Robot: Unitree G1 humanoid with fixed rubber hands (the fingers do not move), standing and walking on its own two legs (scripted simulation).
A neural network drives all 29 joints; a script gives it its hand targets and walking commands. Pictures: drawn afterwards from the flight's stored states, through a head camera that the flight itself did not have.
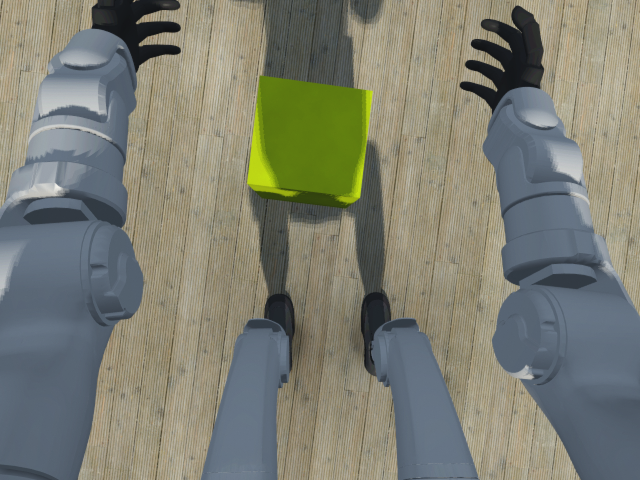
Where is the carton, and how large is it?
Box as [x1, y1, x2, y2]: [247, 75, 372, 208]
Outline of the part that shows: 260,75 247,183 261,197 345,208 357,199 360,193 372,91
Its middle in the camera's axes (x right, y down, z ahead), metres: -0.03 -0.20 +0.84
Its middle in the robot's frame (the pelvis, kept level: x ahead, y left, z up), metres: +0.56 +0.02 -0.54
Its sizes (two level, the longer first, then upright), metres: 0.210 0.200 0.250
